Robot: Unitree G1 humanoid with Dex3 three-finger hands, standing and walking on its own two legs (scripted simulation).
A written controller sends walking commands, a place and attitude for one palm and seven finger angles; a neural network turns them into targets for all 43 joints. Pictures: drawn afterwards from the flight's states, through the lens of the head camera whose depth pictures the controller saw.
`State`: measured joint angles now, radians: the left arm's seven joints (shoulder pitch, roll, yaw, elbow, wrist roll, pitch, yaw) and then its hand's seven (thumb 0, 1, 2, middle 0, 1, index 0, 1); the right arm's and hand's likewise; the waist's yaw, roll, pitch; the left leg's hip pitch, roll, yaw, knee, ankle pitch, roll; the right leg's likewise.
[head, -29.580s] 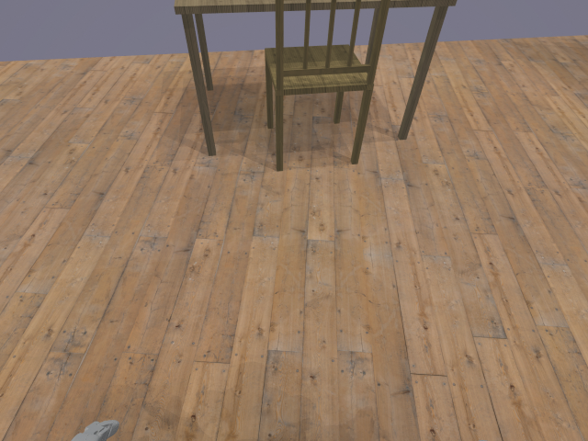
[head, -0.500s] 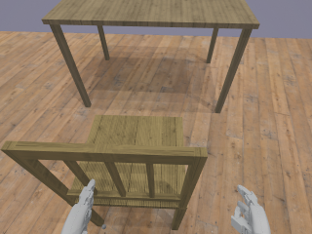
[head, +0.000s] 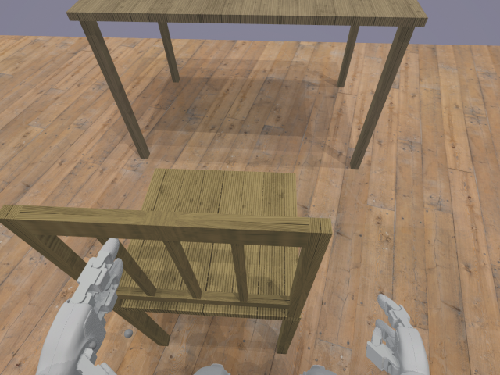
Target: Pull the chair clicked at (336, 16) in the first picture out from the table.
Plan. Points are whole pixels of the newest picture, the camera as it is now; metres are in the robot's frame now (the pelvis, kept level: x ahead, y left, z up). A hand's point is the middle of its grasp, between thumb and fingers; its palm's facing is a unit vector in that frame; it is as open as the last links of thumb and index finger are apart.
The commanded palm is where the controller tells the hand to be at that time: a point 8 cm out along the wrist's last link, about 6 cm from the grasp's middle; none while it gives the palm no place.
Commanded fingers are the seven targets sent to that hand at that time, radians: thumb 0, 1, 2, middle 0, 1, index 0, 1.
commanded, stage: draw the hand back to the body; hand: left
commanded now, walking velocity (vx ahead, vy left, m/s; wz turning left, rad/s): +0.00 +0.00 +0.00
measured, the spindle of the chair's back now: (185, 270) +0.29 +0.14 -0.03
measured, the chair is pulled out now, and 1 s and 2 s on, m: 0.70 0.70 0.70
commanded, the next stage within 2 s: step back with the hand held close in 1.16 s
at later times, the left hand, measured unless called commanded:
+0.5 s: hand (43, 281) +0.20 +0.24 +0.16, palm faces +0.36 -0.83 -0.43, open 13.4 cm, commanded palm +0.15 +0.28 +0.19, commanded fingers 0.00 0.43 0.67 -0.14 -0.20 -0.14 -0.20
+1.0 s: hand (6, 223) +0.24 +0.26 +0.22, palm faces +0.44 -0.77 -0.45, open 7.7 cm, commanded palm +0.18 +0.30 +0.24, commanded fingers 0.00 0.90 0.90 -0.20 -0.30 -0.20 -0.30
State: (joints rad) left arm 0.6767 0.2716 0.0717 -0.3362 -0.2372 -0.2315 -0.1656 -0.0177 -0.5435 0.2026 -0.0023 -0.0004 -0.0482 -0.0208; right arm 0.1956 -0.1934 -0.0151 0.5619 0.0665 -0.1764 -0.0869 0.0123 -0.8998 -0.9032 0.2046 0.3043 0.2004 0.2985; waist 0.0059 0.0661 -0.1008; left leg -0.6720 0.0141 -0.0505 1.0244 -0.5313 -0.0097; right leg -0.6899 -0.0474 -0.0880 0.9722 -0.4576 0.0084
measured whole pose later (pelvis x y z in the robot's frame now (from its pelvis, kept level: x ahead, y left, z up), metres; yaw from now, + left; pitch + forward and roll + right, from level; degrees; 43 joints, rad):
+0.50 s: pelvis +0.02 +0.00 +0.05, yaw +0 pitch -1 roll -1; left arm 0.58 0.33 0.19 -0.41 -0.04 0.00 0.17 -0.01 0.09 0.51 -0.09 -0.13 -0.10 -0.13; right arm 0.19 -0.22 0.02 0.62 0.02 -0.14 -0.12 0.01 -0.90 -0.90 0.20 0.30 0.20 0.30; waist 0.06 0.08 -0.01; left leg -0.21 0.02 -0.03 0.60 -0.37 -0.01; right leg -0.24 -0.03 -0.08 0.56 -0.31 0.01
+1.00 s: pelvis +0.04 +0.00 +0.06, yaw -1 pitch -2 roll -1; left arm 0.49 0.34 0.33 -0.42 -0.06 -0.03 0.16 0.01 0.85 0.88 -0.20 -0.29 -0.20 -0.29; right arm 0.18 -0.23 -0.01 0.67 0.02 -0.09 -0.08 0.01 -0.90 -0.90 0.20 0.30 0.20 0.30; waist 0.06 0.09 0.02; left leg -0.08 0.02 0.00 0.45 -0.32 0.00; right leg -0.13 -0.03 -0.06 0.43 -0.26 0.02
